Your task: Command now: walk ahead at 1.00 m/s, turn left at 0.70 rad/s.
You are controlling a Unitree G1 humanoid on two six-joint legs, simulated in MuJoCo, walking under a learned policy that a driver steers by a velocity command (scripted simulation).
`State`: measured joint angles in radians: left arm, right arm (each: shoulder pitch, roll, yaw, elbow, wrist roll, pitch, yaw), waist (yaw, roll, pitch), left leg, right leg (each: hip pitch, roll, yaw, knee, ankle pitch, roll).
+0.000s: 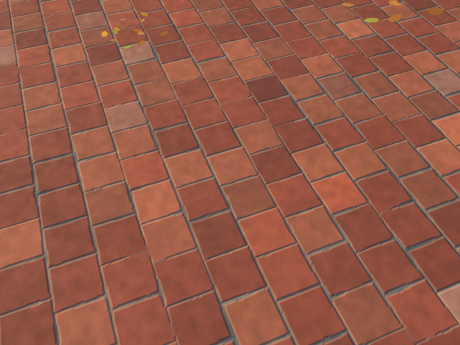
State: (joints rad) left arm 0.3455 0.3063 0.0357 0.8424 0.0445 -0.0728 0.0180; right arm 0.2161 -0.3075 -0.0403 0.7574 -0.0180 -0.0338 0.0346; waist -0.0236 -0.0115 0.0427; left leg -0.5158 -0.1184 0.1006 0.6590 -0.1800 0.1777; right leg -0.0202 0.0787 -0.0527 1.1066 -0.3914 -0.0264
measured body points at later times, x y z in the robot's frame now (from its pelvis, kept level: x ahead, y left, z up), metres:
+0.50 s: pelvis +0.49 +0.02 +0.03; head +0.52 +0.03 +0.47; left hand +0.52 +0.33 -0.07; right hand +0.69 -0.24 -0.08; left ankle +0.31 +0.04 -0.59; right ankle +0.57 -0.10 -0.70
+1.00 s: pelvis +0.86 +0.27 +0.02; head +0.89 +0.29 +0.47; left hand +0.78 +0.56 -0.06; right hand +1.12 +0.13 -0.11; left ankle +0.84 +0.27 -0.70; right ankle +1.02 +0.18 -0.62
